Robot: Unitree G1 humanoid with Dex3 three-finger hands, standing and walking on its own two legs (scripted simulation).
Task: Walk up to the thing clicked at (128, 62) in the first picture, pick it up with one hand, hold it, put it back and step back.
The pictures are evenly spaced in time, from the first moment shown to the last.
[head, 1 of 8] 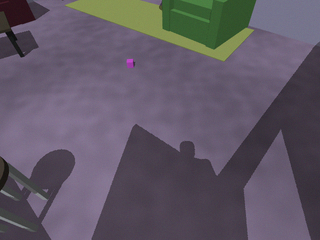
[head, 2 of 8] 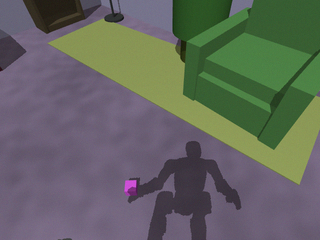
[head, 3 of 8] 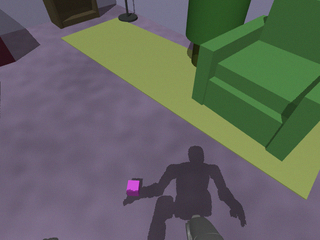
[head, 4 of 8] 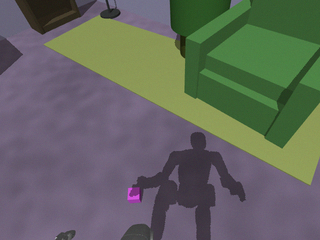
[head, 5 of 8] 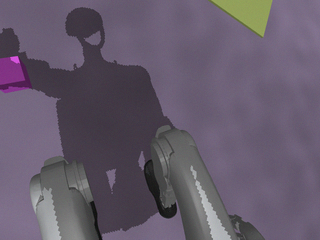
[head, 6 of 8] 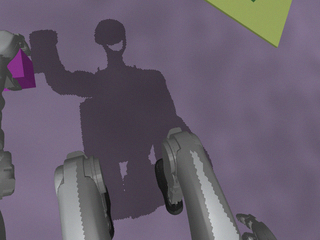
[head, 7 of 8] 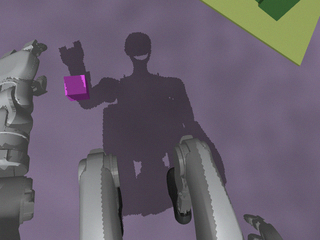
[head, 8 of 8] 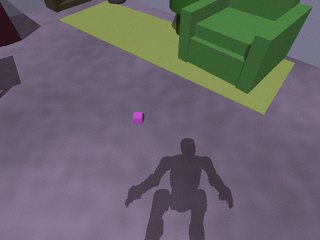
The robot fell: no
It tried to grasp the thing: yes
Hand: left
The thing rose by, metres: 0.68
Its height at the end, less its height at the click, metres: +0.00
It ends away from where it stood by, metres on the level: 0.02
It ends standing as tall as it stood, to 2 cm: yes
